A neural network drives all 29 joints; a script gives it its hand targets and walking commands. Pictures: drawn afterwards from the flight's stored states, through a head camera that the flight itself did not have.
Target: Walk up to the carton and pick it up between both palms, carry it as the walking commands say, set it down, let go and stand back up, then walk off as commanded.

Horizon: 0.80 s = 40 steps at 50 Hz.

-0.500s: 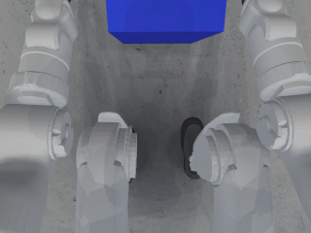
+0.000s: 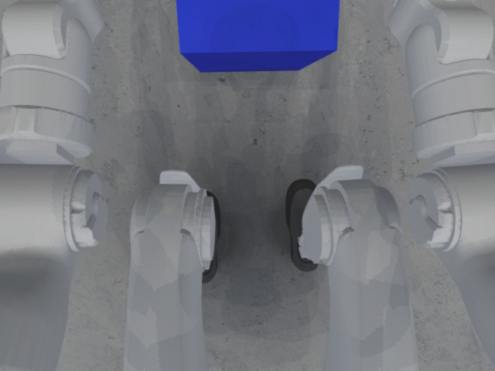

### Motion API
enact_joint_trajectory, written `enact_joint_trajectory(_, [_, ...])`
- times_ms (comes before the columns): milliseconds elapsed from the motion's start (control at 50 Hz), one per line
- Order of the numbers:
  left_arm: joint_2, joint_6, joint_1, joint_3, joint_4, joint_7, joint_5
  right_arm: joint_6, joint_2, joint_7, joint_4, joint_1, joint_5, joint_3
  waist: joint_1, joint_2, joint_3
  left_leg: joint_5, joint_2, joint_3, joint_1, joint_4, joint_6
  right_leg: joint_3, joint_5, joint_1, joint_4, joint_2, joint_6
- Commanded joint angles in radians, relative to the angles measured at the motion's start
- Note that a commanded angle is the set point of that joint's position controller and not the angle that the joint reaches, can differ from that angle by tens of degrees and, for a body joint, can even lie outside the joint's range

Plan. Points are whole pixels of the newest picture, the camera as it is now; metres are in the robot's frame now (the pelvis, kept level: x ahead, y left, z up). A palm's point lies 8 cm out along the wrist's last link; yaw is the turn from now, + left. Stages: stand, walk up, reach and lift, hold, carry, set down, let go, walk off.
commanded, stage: set down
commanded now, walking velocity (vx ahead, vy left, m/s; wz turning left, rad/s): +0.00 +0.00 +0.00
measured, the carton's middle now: out of the picture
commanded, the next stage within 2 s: let go in 1.00 s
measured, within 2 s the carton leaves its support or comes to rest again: neither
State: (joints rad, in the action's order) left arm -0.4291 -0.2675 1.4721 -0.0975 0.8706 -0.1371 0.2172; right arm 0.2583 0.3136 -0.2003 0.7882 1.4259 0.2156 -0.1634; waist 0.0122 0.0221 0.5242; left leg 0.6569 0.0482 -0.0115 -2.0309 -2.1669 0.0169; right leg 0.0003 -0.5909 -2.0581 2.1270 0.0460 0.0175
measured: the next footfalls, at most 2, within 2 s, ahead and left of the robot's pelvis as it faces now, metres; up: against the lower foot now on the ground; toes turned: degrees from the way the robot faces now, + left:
none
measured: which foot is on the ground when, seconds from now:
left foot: down 0.00-1.00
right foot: down 0.00-1.00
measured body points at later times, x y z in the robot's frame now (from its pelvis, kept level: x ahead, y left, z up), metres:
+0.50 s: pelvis -0.02 -0.01 +0.12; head +0.35 +0.00 +0.36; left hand +0.58 +0.19 -0.01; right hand +0.57 -0.19 +0.01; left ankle +0.10 +0.11 -0.37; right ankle +0.12 -0.12 -0.37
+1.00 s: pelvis +0.00 +0.00 +0.25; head +0.37 +0.01 +0.50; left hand +0.59 +0.21 +0.12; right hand +0.57 -0.19 +0.13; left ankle +0.10 +0.11 -0.37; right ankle +0.12 -0.12 -0.37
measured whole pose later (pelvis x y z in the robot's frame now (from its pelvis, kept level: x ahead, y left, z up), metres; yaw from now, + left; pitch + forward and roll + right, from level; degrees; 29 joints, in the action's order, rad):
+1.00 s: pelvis +0.00 +0.00 +0.25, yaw +0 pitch +27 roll +0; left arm -0.45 -0.35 1.48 -0.20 0.87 -0.02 0.13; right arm 0.37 0.33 -0.14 0.67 1.37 0.13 -0.23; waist 0.02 0.01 0.52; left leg 0.36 0.06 0.02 -1.31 -1.20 0.02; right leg 0.05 -0.32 -1.33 1.16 0.05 0.02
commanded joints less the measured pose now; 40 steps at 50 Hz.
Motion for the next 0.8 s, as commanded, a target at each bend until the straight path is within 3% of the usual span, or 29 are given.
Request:
enact_joint_trajectory(0, [-0.140,0.023,0.416,-0.040,-0.158,0.018,-0.029,-0.026,0.178,0.002,-0.172,0.344,-0.050,-0.039,0.033,-0.063,-1.833,-0.536,0.009,-0.001,0.722,0.297,-0.026,-0.048,0.481,0.726,-0.235,0.028,-0.024])
enact_joint_trajectory(40, [-0.126,0.031,0.406,-0.023,-0.212,0.027,-0.032,-0.030,0.180,0.008,-0.213,0.331,-0.055,-0.057,0.037,-0.103,-1.897,-0.587,0.016,0.005,0.788,0.315,-0.025,-0.051,0.525,0.729,-0.241,0.035,-0.018])
enact_joint_trajectory(60, [-0.122,0.029,0.375,-0.036,-0.155,0.035,-0.033,-0.025,0.152,0.010,-0.186,0.289,-0.055,-0.054,0.041,-0.099,-1.906,-0.617,0.018,-0.004,0.802,0.323,-0.027,-0.048,0.543,0.748,-0.264,0.044,-0.022])
enact_joint_trajectory(80, [-0.156,0.030,0.375,-0.057,-0.178,0.034,-0.062,-0.024,0.161,0.009,-0.208,0.300,-0.054,-0.063,0.022,-0.124,-1.903,-0.604,0.015,-0.001,0.816,0.334,-0.026,-0.045,0.519,0.715,-0.277,0.048,-0.020])
enact_joint_trajectory(100, [-0.141,0.021,0.388,-0.037,-0.183,0.038,-0.045,-0.023,0.169,0.012,-0.222,0.305,-0.055,-0.070,0.041,-0.114,-1.958,-0.610,0.021,0.001,0.866,0.348,-0.024,-0.053,0.520,0.748,-0.286,0.050,-0.019])
enact_joint_trajectory(120, [-0.132,0.018,0.360,-0.046,-0.179,0.042,-0.031,-0.011,0.129,0.015,-0.223,0.298,-0.031,-0.035,0.014,-0.071,-1.987,-0.647,0.026,-0.012,0.862,0.365,-0.018,-0.046,0.565,0.827,-0.314,0.050,-0.018])
enact_joint_trajectory(180, [-0.191,-0.024,0.392,-0.079,-0.275,0.029,-0.021,0.027,0.184,0.004,-0.349,0.347,-0.042,-0.050,0.013,-0.019,-2.124,-0.650,0.037,-0.013,0.928,0.417,-0.019,-0.060,0.583,0.928,-0.360,0.055,-0.008])
enact_joint_trajectory(200, [-0.225,-0.033,0.421,-0.106,-0.383,0.022,-0.038,0.037,0.224,-0.004,-0.445,0.376,-0.041,-0.065,0.009,-0.010,-2.214,-0.636,0.050,-0.026,0.944,0.428,-0.018,-0.041,0.629,1.043,-0.382,0.064,-0.013])
enact_joint_trajectory(240, [-0.280,-0.066,0.412,-0.157,-0.421,0.022,-0.058,0.077,0.222,-0.017,-0.562,0.405,-0.023,-0.059,-0.037,0.021,-2.296,-0.613,0.048,-0.037,0.922,0.459,-0.001,-0.037,0.674,1.151,-0.397,0.059,0.007])
enact_joint_trajectory(260, [-0.277,-0.088,0.421,-0.127,-0.410,0.022,-0.027,0.107,0.208,-0.015,-0.520,0.382,0.001,-0.027,-0.018,0.034,-2.268,-0.573,0.045,-0.030,0.925,0.498,0.006,-0.044,0.629,1.164,-0.427,0.051,0.007])
enact_joint_trajectory(300, [-0.294,-0.114,0.439,-0.144,-0.403,0.032,-0.041,0.141,0.188,-0.017,-0.507,0.414,-0.006,-0.006,-0.061,0.031,-2.200,-0.511,0.051,-0.046,0.880,0.548,0.003,-0.018,0.580,1.195,-0.483,0.051,-0.004])
enact_joint_trajectory(340, [-0.272,-0.130,0.489,-0.096,-0.422,0.040,-0.021,0.169,0.181,-0.020,-0.488,0.462,0.005,0.011,-0.060,-0.023,-2.085,-0.451,0.039,-0.045,0.883,0.605,0.002,-0.012,0.476,1.110,-0.549,0.040,-0.008])
enact_joint_trajectory(360, [-0.278,-0.131,0.475,-0.116,-0.366,0.048,-0.034,0.173,0.148,-0.015,-0.441,0.462,0.006,0.015,-0.055,0.023,-2.053,-0.440,0.032,-0.023,0.895,0.622,0.016,-0.025,0.459,1.092,-0.556,0.036,0.005])
enact_joint_trajectory(380, [-0.273,-0.135,0.492,-0.112,-0.349,0.054,-0.047,0.171,0.163,-0.011,-0.431,0.460,0.001,0.007,-0.057,-0.062,-2.093,-0.445,0.036,-0.040,0.936,0.642,-0.005,-0.011,0.472,1.129,-0.583,0.031,-0.001])
enact_joint_trajectory(400, [-0.266,-0.132,0.446,-0.105,-0.236,0.067,-0.038,0.177,0.130,-0.012,-0.346,0.447,-0.003,0.018,-0.055,-0.038,-1.986,-0.396,0.032,-0.027,0.884,0.664,0.004,-0.005,0.420,1.086,-0.610,0.025,0.004])
enact_joint_trajectory(420, [-0.281,-0.125,0.450,-0.134,-0.242,0.073,-0.056,0.172,0.131,-0.007,-0.317,0.432,-0.006,0.014,-0.070,-0.047,-2.002,-0.389,0.030,-0.038,0.907,0.692,-0.003,0.007,0.413,1.136,-0.636,0.017,0.005])
enact_joint_trajectory(460, [-0.252,-0.105,0.419,-0.129,-0.188,0.093,-0.062,0.153,0.117,-0.004,-0.284,0.402,-0.015,0.012,-0.053,-0.028,-1.987,-0.419,0.017,-0.031,0.877,0.716,-0.006,0.019,0.447,1.184,-0.662,0.015,0.011])
enact_joint_trajectory(480, [-0.282,-0.090,0.453,-0.135,-0.254,0.089,-0.072,0.146,0.124,-0.003,-0.306,0.408,-0.015,-0.006,-0.056,-0.050,-2.063,-0.448,0.025,-0.030,0.947,0.750,-0.008,0.012,0.466,1.220,-0.670,0.025,0.016])
enact_joint_trajectory(520, [-0.245,-0.064,0.438,-0.114,-0.165,0.108,-0.068,0.129,0.121,-0.006,-0.187,0.383,-0.049,-0.034,-0.002,-0.040,-2.013,-0.430,0.020,-0.028,0.919,0.769,-0.013,0.020,0.458,1.237,-0.712,0.024,0.006])
enact_joint_trajectory(540, [-0.263,-0.061,0.446,-0.113,-0.297,0.109,-0.063,0.113,0.163,-0.009,-0.350,0.376,-0.053,-0.062,-0.002,-0.080,-2.170,-0.522,0.032,-0.026,1.025,0.793,-0.013,0.022,0.553,1.315,-0.710,0.034,0.012])
enact_joint_trajectory(560, [-0.265,-0.053,0.445,-0.097,-0.166,0.112,-0.055,0.116,0.148,-0.015,-0.202,0.337,-0.074,-0.047,0.024,-0.048,-2.060,-0.477,0.025,-0.020,0.954,0.807,-0.011,0.020,0.503,1.300,-0.731,0.026,0.006])
enact_joint_trajectory(580, [-0.261,-0.050,0.488,-0.119,-0.280,0.109,-0.052,0.111,0.150,-0.012,-0.303,0.391,-0.077,-0.059,0.012,-0.034,-2.095,-0.504,0.041,-0.023,0.985,0.839,-0.006,0.015,0.550,1.357,-0.745,0.031,0.013])
enact_joint_trajectory(600, [-0.282,-0.055,0.454,-0.108,-0.223,0.116,-0.057,0.118,0.155,-0.012,-0.244,0.362,-0.071,-0.056,0.001,-0.062,-2.122,-0.492,0.038,-0.025,1.013,0.858,-0.012,0.031,0.529,1.382,-0.778,0.029,0.004])
enact_joint_trajectory(640, [-0.257,-0.058,0.479,-0.088,-0.227,0.122,-0.050,0.109,0.202,-0.016,-0.293,0.370,-0.102,-0.100,0.055,-0.081,-2.066,-0.503,0.027,-0.002,1.088,0.908,-0.009,0.017,0.510,1.351,-0.824,0.030,0.007])
enact_joint_trajectory(660, [-0.237,-0.055,0.426,-0.084,-0.129,0.132,-0.062,0.102,0.173,-0.008,-0.236,0.338,-0.106,-0.087,0.053,-0.076,-1.994,-0.506,0.026,-0.007,1.094,0.899,-0.016,0.015,0.505,1.319,-0.838,0.030,0.002])
enact_joint_trajectory(680, [-0.256,-0.054,0.485,-0.102,-0.256,0.124,-0.059,0.095,0.187,-0.010,-0.338,0.376,-0.101,-0.108,0.043,-0.072,-2.060,-0.527,0.033,-0.012,1.155,0.933,-0.018,0.009,0.527,1.377,-0.870,0.037,0.007])
enact_joint_trajectory(700, [-0.254,-0.056,0.501,-0.092,-0.260,0.115,-0.066,0.098,0.185,-0.003,-0.313,0.376,-0.104,-0.111,0.032,-0.106,-2.042,-0.531,0.033,0.007,1.214,0.962,-0.021,-0.017,0.495,1.314,-0.878,0.037,0.003])
enact_joint_trajectory(720, [-0.256,-0.067,0.458,-0.100,-0.263,0.114,-0.065,0.090,0.218,0.004,-0.404,0.400,-0.093,-0.108,0.036,-0.083,-2.083,-0.583,0.028,0.012,1.283,0.960,-0.021,-0.027,0.528,1.313,-0.896,0.044,0.005])
enact_joint_trajectory(780, [-0.257,-0.058,0.439,-0.107,-0.291,0.109,-0.045,0.084,0.194,0.018,-0.438,0.383,-0.071,-0.076,0.012,-0.053,-2.081,-0.647,0.034,0.003,1.294,0.998,-0.020,-0.011,0.611,1.409,-0.924,0.051,-0.006])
